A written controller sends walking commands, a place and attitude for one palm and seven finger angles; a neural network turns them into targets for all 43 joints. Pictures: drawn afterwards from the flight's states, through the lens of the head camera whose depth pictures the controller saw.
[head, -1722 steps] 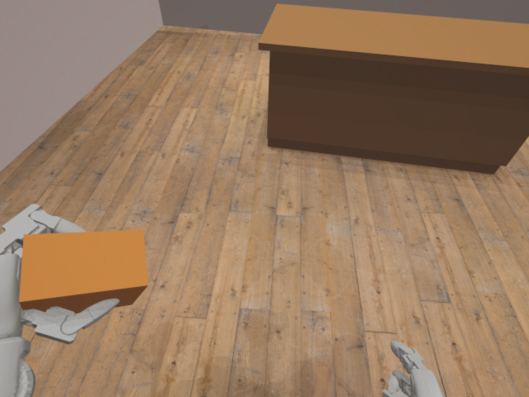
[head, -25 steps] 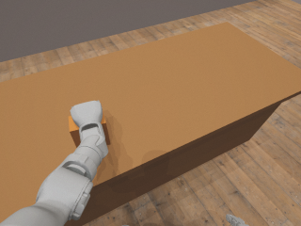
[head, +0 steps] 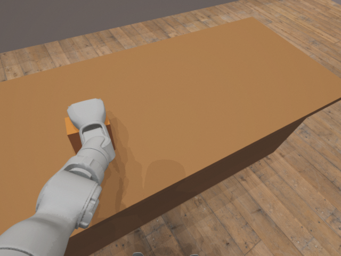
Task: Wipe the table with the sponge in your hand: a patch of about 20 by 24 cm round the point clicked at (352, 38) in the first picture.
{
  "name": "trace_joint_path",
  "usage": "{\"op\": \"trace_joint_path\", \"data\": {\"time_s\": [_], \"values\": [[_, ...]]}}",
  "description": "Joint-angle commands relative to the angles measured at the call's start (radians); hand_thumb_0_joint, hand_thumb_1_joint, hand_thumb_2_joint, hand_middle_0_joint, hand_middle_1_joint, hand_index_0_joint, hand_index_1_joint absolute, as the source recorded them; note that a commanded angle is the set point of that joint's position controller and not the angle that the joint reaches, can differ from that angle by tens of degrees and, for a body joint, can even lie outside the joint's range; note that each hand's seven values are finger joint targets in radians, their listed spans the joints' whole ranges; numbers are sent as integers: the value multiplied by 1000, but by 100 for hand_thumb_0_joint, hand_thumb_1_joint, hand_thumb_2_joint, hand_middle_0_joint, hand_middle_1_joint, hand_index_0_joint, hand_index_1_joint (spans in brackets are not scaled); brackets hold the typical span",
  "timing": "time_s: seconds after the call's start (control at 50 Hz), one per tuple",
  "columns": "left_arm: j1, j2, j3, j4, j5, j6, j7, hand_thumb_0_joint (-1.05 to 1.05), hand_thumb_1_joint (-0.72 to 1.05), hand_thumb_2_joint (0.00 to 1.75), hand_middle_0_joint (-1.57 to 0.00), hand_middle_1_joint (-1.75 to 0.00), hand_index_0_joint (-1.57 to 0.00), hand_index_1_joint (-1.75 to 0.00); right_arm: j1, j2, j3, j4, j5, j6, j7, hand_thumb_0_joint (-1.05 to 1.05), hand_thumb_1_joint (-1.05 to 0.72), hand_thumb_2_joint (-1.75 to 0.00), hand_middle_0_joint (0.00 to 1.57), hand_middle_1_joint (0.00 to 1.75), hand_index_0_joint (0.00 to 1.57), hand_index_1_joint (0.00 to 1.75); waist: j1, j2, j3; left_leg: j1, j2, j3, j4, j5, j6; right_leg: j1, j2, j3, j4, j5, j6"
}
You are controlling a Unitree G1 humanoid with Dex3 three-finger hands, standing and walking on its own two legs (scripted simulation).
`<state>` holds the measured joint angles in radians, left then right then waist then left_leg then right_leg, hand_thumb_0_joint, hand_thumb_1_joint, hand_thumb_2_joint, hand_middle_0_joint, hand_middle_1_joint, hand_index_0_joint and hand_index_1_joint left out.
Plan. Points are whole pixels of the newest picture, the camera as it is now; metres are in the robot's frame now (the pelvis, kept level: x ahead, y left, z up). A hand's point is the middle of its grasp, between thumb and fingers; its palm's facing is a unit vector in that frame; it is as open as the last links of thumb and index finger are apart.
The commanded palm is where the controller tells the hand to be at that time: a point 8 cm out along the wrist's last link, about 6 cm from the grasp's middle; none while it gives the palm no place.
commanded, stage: wipe forward along the third lane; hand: left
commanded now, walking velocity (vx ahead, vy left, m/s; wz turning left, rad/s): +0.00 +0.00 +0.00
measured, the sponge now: (93, 138) +0.44 +0.21 -0.04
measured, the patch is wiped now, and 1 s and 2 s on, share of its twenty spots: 0.95 0.95 0.95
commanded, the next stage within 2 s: wipe back along the third lane in 0.14 s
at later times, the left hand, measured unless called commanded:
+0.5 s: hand (90, 122) +0.46 +0.21 +0.00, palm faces -0.08 -0.01 -1.00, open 10.0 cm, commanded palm +0.43 +0.18 +0.04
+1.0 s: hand (95, 138) +0.41 +0.19 +0.00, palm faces -0.08 -0.02 -1.00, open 10.0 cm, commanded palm +0.37 +0.16 +0.04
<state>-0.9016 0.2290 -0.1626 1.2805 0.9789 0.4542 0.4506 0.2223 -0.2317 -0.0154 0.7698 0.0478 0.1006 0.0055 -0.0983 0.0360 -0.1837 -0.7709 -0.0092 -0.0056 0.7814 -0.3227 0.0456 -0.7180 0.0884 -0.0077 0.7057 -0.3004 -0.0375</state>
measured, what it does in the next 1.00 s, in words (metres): stands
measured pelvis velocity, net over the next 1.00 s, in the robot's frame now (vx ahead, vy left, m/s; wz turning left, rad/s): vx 0.02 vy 0.01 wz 0.02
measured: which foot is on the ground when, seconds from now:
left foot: down 0.00-1.00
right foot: down 0.00-1.00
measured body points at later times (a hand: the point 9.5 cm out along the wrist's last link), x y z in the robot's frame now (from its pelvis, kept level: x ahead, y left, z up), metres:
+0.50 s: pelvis +0.01 +0.02 +0.00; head +0.08 +0.03 +0.44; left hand +0.46 +0.21 +0.06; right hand +0.06 -0.24 -0.13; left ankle +0.02 +0.09 -0.71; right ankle +0.01 -0.10 -0.71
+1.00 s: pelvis +0.02 +0.01 +0.01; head +0.05 +0.03 +0.46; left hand +0.41 +0.19 +0.06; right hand +0.18 -0.22 -0.10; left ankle +0.02 +0.09 -0.71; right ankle +0.01 -0.10 -0.71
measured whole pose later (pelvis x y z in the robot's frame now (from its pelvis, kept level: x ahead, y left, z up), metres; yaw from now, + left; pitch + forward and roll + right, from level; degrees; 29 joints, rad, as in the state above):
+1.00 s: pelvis +0.02 +0.01 +0.01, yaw +1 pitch +13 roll -3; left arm -0.68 0.08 -0.32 1.09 0.96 0.51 0.49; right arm 0.13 -0.20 -0.03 0.73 0.05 0.19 0.06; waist 0.00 0.02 -0.20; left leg -0.60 -0.03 -0.01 0.71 -0.33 0.06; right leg -0.54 0.07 -0.01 0.62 -0.31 -0.03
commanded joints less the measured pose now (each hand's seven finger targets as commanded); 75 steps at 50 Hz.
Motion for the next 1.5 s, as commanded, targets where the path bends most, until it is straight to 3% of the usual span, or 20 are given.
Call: {"op": "trace_joint_path", "data": {"time_s": [0.0,0.1,0.16,0.2,0.24,0.28,0.34,0.42,0.5,0.6,0.66,0.74,0.9,1.02,1.08,1.14,1.2,1.34,1.42,1.48], "values": [[-384,145,-2,-80,30,14,28,0,10,130,-120,-160,-120,-160,29,-159,-48,-85,-10,-26,4,0,-90,-90,20,30,20,30,-36,-15,-310,229,25,-29,-72,176,-3,115,-29,0,-84,211,-9],[-435,143,-9,-57,34,22,32,0,10,130,-120,-160,-120,-160,42,-162,-49,-77,-15,-28,7,0,-90,-90,20,30,20,30,-53,-6,-326,237,29,-35,-58,188,-3,82,-27,-6,-72,205,-9],[-463,178,13,-34,35,26,31,0,10,130,-120,-160,-120,-160,53,-171,-48,-72,-16,-29,6,0,-90,-90,20,30,20,30,-63,-29,-334,226,32,-47,-52,191,-4,74,-25,-7,-64,198,-7],[-494,178,4,-28,42,29,30,0,10,130,-120,-160,-120,-160,58,-172,-47,-72,-19,-30,7,0,-90,-90,20,30,20,30,-72,-6,-339,225,31,-47,-46,188,-3,57,-25,-8,-61,192,-8],[-476,143,0,-32,37,25,26,0,10,130,-120,-160,-120,-160,59,-168,-54,-73,-20,-34,14,0,-90,-90,20,30,20,30,-61,15,-370,255,37,-56,-39,226,-7,44,-22,-13,-47,199,-12],[-373,80,-25,-35,21,23,17,0,10,130,-120,-160,-120,-160,67,-160,-57,-89,-23,-30,26,0,-90,-90,20,30,20,30,-33,24,-414,296,36,-51,-32,273,-11,64,-14,-22,-45,234,-15],[-330,40,-28,-61,-7,11,8,0,10,130,-120,-160,-120,-160,54,-154,-61,-98,-18,-24,32,0,-90,-90,20,30,20,30,-22,-9,-421,302,42,-56,-37,297,-13,91,-13,-21,-46,258,-15],[-273,62,-18,-68,-23,26,13,0,10,130,-120,-160,-120,-160,42,-157,-56,-102,-9,-10,33,0,-90,-90,20,30,20,30,-7,-55,-358,265,35,-41,-69,244,-8,147,-16,-17,-77,255,-11],[-241,11,-56,-84,-20,40,13,0,10,130,-120,-160,-120,-160,22,-149,-55,-99,-4,-1,37,0,-90,-90,20,30,20,30,0,-37,-299,295,37,-42,-96,246,-11,141,-16,-25,-99,236,-17],[-168,-17,-64,-119,-21,37,9,0,10,130,-120,-160,-120,-160,-5,-139,-56,-110,-2,13,39,0,-90,-90,20,30,20,30,25,-32,-296,334,35,-44,-114,279,-16,171,-17,-28,-108,252,-26],[-160,-65,-93,-152,-31,28,11,0,10,130,-120,-160,-120,-160,-26,-133,-56,-117,-1,18,38,0,-90,-90,20,30,20,30,25,-35,-279,357,36,-45,-123,298,-18,177,-17,-29,-112,266,-27],[-102,-89,-91,-179,-33,29,17,0,10,130,-120,-160,-120,-160,-63,-126,-58,-129,1,33,40,0,-90,-90,20,30,20,30,44,-68,-287,376,36,-45,-131,341,-22,213,-20,-28,-117,306,-31],[-18,-169,-169,-238,-22,56,23,0,10,130,-120,-160,-120,-160,-122,-114,-62,-138,1,68,52,0,-90,-90,20,30,20,30,55,-58,-252,432,35,-43,-142,382,-30,231,-24,-32,-135,334,-39],[0,-161,-166,-262,-23,70,25,0,10,130,-120,-160,-120,-160,-163,-110,-54,-145,1,86,43,0,-90,-90,20,30,20,30,63,-92,-223,415,23,-35,-167,320,-28,273,-27,-25,-153,322,-42],[9,-148,-156,-286,-28,66,26,0,10,130,-120,-160,-120,-160,-178,-108,-52,-150,-1,89,37,0,-90,-90,20,30,20,30,75,-69,-237,417,16,-28,-174,302,-27,298,-31,-17,-158,322,-43],[43,-145,-150,-301,-29,67,21,0,10,130,-120,-160,-120,-160,-200,-104,-48,-161,3,93,31,0,-90,-90,20,30,20,30,84,-101,-239,401,11,-25,-183,289,-24,333,-36,-8,-168,333,-42],[41,-173,-191,-306,-18,70,20,0,10,130,-120,-160,-120,-160,-202,-103,-45,-163,4,93,30,0,-90,-90,20,30,20,30,74,-81,-193,400,8,-23,-192,242,-23,305,-35,-9,-181,276,-42],[68,-156,-170,-340,-36,56,15,0,10,130,-120,-160,-120,-160,-227,-99,-43,-172,10,86,19,0,-90,-90,20,30,20,30,88,-105,-199,386,2,-18,-207,197,-19,340,-39,9,-200,242,-40],[162,-120,-152,-351,-34,60,13,0,10,130,-120,-160,-120,-160,-229,-104,-41,-177,10,86,14,0,-90,-90,20,30,20,30,104,-125,-193,372,-8,-6,-210,179,-18,377,-44,29,-213,250,-35],[182,-164,-199,-379,-31,60,6,0,10,130,-120,-160,-120,-160,-238,-102,-42,-188,14,83,18,0,-90,-90,20,30,20,30,99,-110,-155,375,-9,-6,-216,167,-16,363,-45,25,-220,233,-37]]}}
